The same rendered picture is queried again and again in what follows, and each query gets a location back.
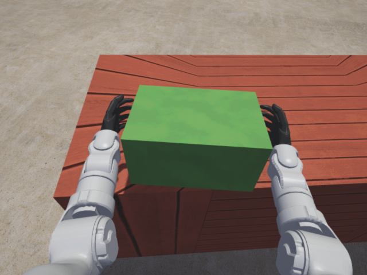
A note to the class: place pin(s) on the carton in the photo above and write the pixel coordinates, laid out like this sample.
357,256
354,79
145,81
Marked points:
195,138

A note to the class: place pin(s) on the pedestal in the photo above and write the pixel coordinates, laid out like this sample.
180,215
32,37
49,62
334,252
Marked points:
324,98

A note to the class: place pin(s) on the robot right forearm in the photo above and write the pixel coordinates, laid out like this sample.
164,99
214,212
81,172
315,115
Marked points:
292,197

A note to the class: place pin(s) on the robot left hand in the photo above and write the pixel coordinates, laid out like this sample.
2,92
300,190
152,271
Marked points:
112,117

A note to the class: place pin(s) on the robot left upper arm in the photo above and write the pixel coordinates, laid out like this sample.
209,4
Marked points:
81,246

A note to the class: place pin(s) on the robot right hand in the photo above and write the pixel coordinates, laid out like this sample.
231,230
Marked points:
279,131

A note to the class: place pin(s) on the robot left forearm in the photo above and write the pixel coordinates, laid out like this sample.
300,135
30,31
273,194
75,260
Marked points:
97,183

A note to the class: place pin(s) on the robot right upper arm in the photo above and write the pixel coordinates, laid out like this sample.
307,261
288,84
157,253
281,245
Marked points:
305,253

